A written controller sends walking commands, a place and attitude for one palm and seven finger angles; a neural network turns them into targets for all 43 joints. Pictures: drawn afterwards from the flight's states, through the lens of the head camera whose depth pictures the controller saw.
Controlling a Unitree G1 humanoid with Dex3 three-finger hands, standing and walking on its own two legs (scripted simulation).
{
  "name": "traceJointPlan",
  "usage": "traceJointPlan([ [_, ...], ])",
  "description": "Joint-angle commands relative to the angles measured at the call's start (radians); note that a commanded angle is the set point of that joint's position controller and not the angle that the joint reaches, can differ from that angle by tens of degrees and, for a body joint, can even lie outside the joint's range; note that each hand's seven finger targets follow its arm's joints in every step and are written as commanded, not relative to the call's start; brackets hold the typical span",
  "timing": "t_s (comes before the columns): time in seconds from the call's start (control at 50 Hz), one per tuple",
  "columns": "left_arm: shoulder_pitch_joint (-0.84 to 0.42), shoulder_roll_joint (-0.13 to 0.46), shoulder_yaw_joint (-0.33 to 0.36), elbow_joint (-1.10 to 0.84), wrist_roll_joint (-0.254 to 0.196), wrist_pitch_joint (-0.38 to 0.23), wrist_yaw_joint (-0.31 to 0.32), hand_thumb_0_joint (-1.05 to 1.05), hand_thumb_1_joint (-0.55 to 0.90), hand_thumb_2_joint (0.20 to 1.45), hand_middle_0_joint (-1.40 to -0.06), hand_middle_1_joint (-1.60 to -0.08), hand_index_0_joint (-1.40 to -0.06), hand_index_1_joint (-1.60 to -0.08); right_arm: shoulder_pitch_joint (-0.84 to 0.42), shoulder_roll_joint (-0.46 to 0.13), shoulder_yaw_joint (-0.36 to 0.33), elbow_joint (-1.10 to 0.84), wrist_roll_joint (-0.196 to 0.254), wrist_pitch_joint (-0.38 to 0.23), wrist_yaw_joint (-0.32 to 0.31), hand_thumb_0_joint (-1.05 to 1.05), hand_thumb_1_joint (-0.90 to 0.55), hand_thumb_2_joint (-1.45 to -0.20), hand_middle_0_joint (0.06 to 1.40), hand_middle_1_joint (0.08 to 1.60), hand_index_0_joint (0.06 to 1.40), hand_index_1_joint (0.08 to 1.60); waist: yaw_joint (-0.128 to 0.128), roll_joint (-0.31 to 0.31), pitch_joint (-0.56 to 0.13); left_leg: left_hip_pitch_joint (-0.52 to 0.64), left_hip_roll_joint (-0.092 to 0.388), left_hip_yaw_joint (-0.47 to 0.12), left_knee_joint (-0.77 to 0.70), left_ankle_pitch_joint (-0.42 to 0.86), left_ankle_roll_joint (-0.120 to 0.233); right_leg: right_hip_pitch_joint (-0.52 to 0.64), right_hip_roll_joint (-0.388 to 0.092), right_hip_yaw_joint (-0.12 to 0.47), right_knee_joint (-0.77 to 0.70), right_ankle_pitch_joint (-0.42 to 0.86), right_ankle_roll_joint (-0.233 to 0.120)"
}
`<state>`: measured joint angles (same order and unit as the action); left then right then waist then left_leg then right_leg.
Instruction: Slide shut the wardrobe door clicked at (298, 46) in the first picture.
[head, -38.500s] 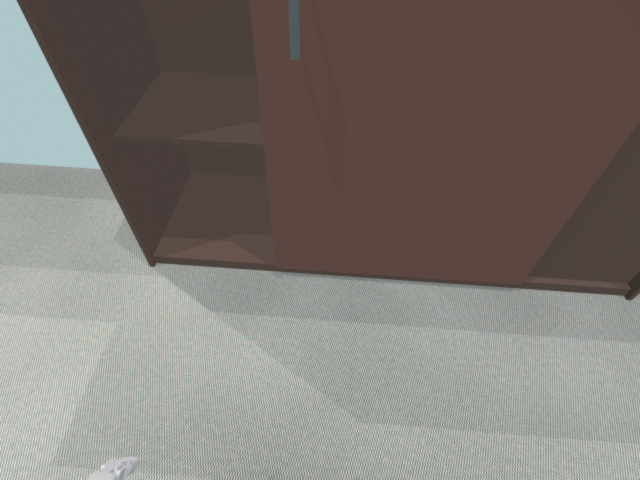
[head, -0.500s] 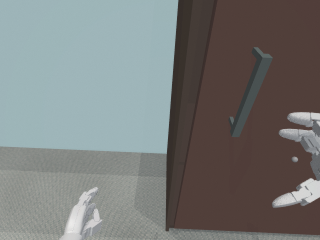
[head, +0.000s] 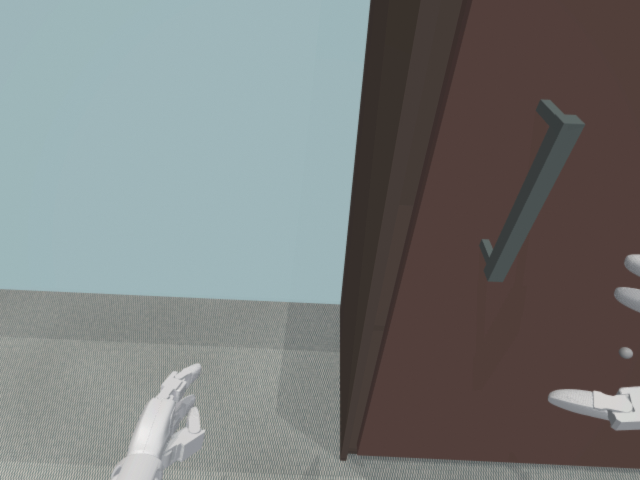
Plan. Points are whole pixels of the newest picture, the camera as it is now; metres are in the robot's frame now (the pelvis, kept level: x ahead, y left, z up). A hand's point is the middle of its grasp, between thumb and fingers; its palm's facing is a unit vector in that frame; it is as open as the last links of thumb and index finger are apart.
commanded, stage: draw the hand back to the body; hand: right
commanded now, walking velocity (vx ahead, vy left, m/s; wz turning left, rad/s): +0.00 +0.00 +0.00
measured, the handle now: (518, 199) +0.36 -0.23 +0.22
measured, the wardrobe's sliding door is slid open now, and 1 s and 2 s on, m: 0.02 0.02 0.02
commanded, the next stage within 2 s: step back with the hand held close in 0.90 s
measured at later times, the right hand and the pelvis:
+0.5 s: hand (546, 313) +0.23 -0.23 +0.17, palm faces +0.37 +0.84 -0.41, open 9.0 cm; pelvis +0.04 +0.02 +0.00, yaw +2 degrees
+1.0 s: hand (546, 319) +0.23 -0.23 +0.16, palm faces +0.40 +0.83 -0.38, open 7.4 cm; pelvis +0.04 +0.02 +0.01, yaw +1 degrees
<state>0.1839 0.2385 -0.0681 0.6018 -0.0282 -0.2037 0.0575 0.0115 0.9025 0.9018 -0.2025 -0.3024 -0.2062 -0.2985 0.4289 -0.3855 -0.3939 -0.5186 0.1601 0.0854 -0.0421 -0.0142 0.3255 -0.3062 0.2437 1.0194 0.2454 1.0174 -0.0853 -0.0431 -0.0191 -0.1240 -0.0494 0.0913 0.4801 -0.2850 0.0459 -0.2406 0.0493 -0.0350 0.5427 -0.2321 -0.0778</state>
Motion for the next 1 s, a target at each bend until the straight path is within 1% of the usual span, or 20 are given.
traceJointPlan([
  [0.0, -0.127, 0.113, 0.063, -0.132, 0.006, -0.046, 0.014, 0.000, 0.900, 0.900, -0.200, -0.300, -0.200, -0.300, -0.181, -0.206, -0.077, -0.218, -0.047, -0.181, -0.088, 0.000, 0.006, -0.462, 0.231, 0.831, 0.231, 0.831, 0.030, -0.114, -0.029, -0.110, 0.078, -0.115, -0.131, -0.050, 0.004, 0.081, -0.095, 0.161, -0.162, -0.173, 0.058],
  [0.1, -0.123, 0.113, 0.080, -0.113, 0.006, -0.035, 0.022, 0.000, 0.900, 0.900, -0.200, -0.300, -0.200, -0.300, -0.099, -0.182, -0.071, -0.076, -0.053, -0.223, -0.099, 0.000, -0.175, -0.550, 0.225, 0.725, 0.225, 0.725, 0.030, 0.046, -0.004, -0.114, 0.085, -0.122, -0.171, -0.048, -0.003, 0.107, -0.086, 0.119, -0.130, -0.060, 0.038],
  [0.14, -0.124, 0.111, 0.083, -0.107, 0.004, -0.025, 0.018, 0.000, 0.900, 0.900, -0.200, -0.300, -0.200, -0.300, -0.063, -0.178, -0.076, -0.045, -0.052, -0.234, -0.093, 0.000, -0.248, -0.585, 0.223, 0.683, 0.223, 0.683, 0.022, 0.029, -0.006, -0.101, 0.089, -0.121, -0.164, 0.003, -0.004, 0.118, -0.086, 0.106, -0.127, 0.002, 0.037],
  [0.18, -0.122, 0.111, 0.087, -0.106, 0.004, -0.016, 0.015, 0.000, 0.900, 0.900, -0.200, -0.300, -0.200, -0.300, -0.044, -0.189, -0.086, -0.033, -0.052, -0.245, -0.088, 0.000, -0.320, -0.620, 0.220, 0.640, 0.220, 0.640, 0.017, 0.040, -0.009, -0.077, 0.091, -0.121, -0.161, 0.057, -0.004, 0.113, -0.087, 0.100, -0.123, 0.057, 0.037],
  [0.24, -0.125, 0.109, 0.090, -0.113, 0.006, -0.012, 0.008, 0.000, 0.900, 0.900, -0.200, -0.300, -0.200, -0.300, -0.002, -0.203, -0.100, -0.079, -0.056, -0.266, -0.083, 0.000, -0.429, -0.673, 0.216, 0.576, 0.216, 0.576, 0.004, -0.015, -0.073, -0.036, 0.095, -0.120, -0.132, 0.175, -0.003, 0.148, -0.087, 0.089, -0.114, 0.155, 0.036],
  [0.3, -0.123, 0.105, 0.089, -0.118, 0.006, -0.009, 0.002, 0.000, 0.900, 0.900, -0.200, -0.300, -0.200, -0.300, 0.012, -0.191, -0.078, -0.121, -0.058, -0.271, -0.078, 0.000, -0.538, -0.725, 0.213, 0.512, 0.213, 0.512, 0.009, -0.039, -0.077, -0.025, 0.094, -0.118, -0.123, 0.248, -0.003, 0.161, -0.089, 0.086, -0.106, 0.226, 0.040],
  [0.42, -0.112, 0.103, 0.097, -0.123, 0.002, 0.015, 0.006, 0.000, 0.900, 0.900, -0.200, -0.300, -0.200, -0.300, -0.001, -0.181, -0.069, -0.094, -0.059, -0.263, -0.079, 0.000, -0.755, -0.830, 0.205, 0.385, 0.205, 0.385, 0.020, 0.014, -0.052, -0.039, 0.092, -0.115, -0.124, 0.300, -0.014, 0.176, -0.092, 0.074, -0.103, 0.262, 0.039],
  [0.46, -0.109, 0.103, 0.097, -0.122, 0.002, 0.026, 0.005, 0.000, 0.900, 0.900, -0.200, -0.300, -0.200, -0.300, -0.012, -0.166, -0.054, -0.077, -0.062, -0.259, -0.077, 0.000, -0.827, -0.865, 0.202, 0.342, 0.202, 0.342, 0.023, -0.006, -0.053, -0.038, 0.091, -0.115, -0.121, 0.311, -0.016, 0.184, -0.090, 0.073, -0.105, 0.277, 0.039],
  [0.5, -0.108, 0.107, 0.096, -0.121, 0.004, 0.039, 0.005, 0.000, 0.900, 0.900, -0.200, -0.300, -0.200, -0.300, -0.016, -0.156, -0.044, -0.045, -0.060, -0.251, -0.074, 0.000, -0.900, -0.900, 0.200, 0.300, 0.200, 0.300, 0.026, 0.013, -0.044, -0.045, 0.092, -0.111, -0.124, 0.332, -0.019, 0.189, -0.088, 0.068, -0.101, 0.284, 0.035],
  [0.56, -0.116, 0.101, 0.098, -0.135, 0.003, 0.049, 0.006, 0.000, 0.900, 0.900, -0.200, -0.300, -0.200, -0.300, -0.028, -0.166, -0.047, -0.080, -0.061, -0.247, -0.074, 0.000, -0.900, -0.900, 0.200, 0.300, 0.200, 0.300, 0.022, 0.017, -0.075, -0.021, 0.094, -0.115, -0.117, 0.366, -0.022, 0.200, -0.087, 0.067, -0.101, 0.310, 0.032],
  [0.62, -0.121, 0.098, 0.096, -0.144, 0.005, 0.056, 0.005, 0.000, 0.900, 0.900, -0.200, -0.300, -0.200, -0.300, -0.037, -0.168, -0.041, -0.121, -0.061, -0.241, -0.074, 0.000, -0.900, -0.900, 0.200, 0.300, 0.200, 0.300, 0.021, -0.016, -0.108, -0.003, 0.097, -0.117, -0.112, 0.402, -0.024, 0.217, -0.084, 0.065, -0.097, 0.342, 0.032],
  [0.64, -0.118, 0.101, 0.093, -0.141, 0.008, 0.058, 0.005, 0.000, 0.900, 0.900, -0.200, -0.300, -0.200, -0.300, -0.030, -0.184, -0.059, -0.108, -0.062, -0.238, -0.077, 0.000, -0.900, -0.900, 0.200, 0.300, 0.200, 0.300, 0.018, -0.007, -0.113, -0.001, 0.096, -0.113, -0.113, 0.413, -0.023, 0.217, -0.082, 0.065, -0.094, 0.348, 0.032],
  [0.66, -0.122, 0.096, 0.092, -0.143, 0.006, 0.059, 0.004, 0.000, 0.900, 0.900, -0.200, -0.300, -0.200, -0.300, -0.037, -0.170, -0.043, -0.121, -0.063, -0.236, -0.076, 0.000, -0.900, -0.900, 0.200, 0.300, 0.200, 0.300, 0.020, -0.020, -0.103, -0.001, 0.097, -0.114, -0.113, 0.410, -0.023, 0.214, -0.084, 0.067, -0.097, 0.352, 0.035],
  [0.72, -0.125, 0.094, 0.091, -0.145, 0.007, 0.068, 0.004, 0.000, 0.900, 0.900, -0.200, -0.300, -0.200, -0.300, -0.032, -0.174, -0.047, -0.113, -0.061, -0.228, -0.077, 0.000, -0.900, -0.900, 0.200, 0.300, 0.200, 0.300, 0.022, -0.005, -0.095, -0.002, 0.098, -0.115, -0.118, 0.425, -0.024, 0.211, -0.082, 0.065, -0.096, 0.343, 0.032],
  [0.78, -0.128, 0.095, 0.091, -0.141, 0.006, 0.080, 0.006, 0.000, 0.900, 0.900, -0.200, -0.300, -0.200, -0.300, -0.036, -0.164, -0.041, -0.078, -0.060, -0.219, -0.076, 0.000, -0.900, -0.900, 0.200, 0.300, 0.200, 0.300, 0.027, 0.026, -0.054, -0.019, 0.096, -0.119, -0.139, 0.389, -0.027, 0.194, -0.081, 0.063, -0.100, 0.298, 0.031],
  [0.8, -0.128, 0.097, 0.089, -0.138, 0.007, 0.083, 0.005, 0.000, 0.900, 0.900, -0.200, -0.300, -0.200, -0.300, -0.037, -0.161, -0.042, -0.059, -0.060, -0.219, -0.075, 0.000, -0.900, -0.900, 0.200, 0.300, 0.200, 0.300, 0.027, 0.016, -0.044, -0.029, 0.095, -0.114, -0.143, 0.367, -0.025, 0.196, -0.082, 0.064, -0.105, 0.282, 0.031],
  [0.86, -0.135, 0.093, 0.089, -0.144, 0.006, 0.079, 0.006, 0.000, 0.900, 0.900, -0.200, -0.300, -0.200, -0.300, -0.055, -0.166, -0.043, -0.087, -0.063, -0.223, -0.078, 0.000, -0.900, -0.900, 0.200, 0.300, 0.200, 0.300, 0.024, -0.022, -0.066, -0.016, 0.093, -0.111, -0.140, 0.322, -0.022, 0.204, -0.082, 0.071, -0.118, 0.268, 0.034],
  [0.92, -0.138, 0.094, 0.090, -0.147, 0.007, 0.075, 0.006, 0.000, 0.900, 0.900, -0.200, -0.300, -0.200, -0.300, -0.037, -0.170, -0.047, -0.088, -0.060, -0.226, -0.079, 0.000, -0.900, -0.900, 0.200, 0.300, 0.200, 0.300, 0.020, 0.019, -0.075, -0.010, 0.092, -0.113, -0.142, 0.318, -0.023, 0.201, -0.081, 0.072, -0.119, 0.256, 0.029],
  [0.96, -0.140, 0.095, 0.090, -0.145, 0.006, 0.072, 0.005, 0.000, 0.900, 0.900, -0.200, -0.300, -0.200, -0.300, -0.043, -0.166, -0.039, -0.100, -0.062, -0.229, -0.077, 0.000, -0.900, -0.900, 0.200, 0.300, 0.200, 0.300, 0.021, -0.009, -0.083, -0.008, 0.091, -0.113, -0.144, 0.317, -0.022, 0.209, -0.080, 0.071, -0.121, 0.263, 0.031],
  [0.98, -0.141, 0.095, 0.090, -0.142, 0.006, 0.072, 0.005, 0.000, 0.900, 0.900, -0.200, -0.300, -0.200, -0.300, -0.041, -0.171, -0.039, -0.095, -0.062, -0.228, -0.077, 0.000, -0.900, -0.900, 0.200, 0.300, 0.200, 0.300, 0.022, 0.002, -0.061, -0.017, 0.090, -0.114, -0.150, 0.300, -0.022, 0.198, -0.081, 0.074, -0.122, 0.249, 0.032],
])
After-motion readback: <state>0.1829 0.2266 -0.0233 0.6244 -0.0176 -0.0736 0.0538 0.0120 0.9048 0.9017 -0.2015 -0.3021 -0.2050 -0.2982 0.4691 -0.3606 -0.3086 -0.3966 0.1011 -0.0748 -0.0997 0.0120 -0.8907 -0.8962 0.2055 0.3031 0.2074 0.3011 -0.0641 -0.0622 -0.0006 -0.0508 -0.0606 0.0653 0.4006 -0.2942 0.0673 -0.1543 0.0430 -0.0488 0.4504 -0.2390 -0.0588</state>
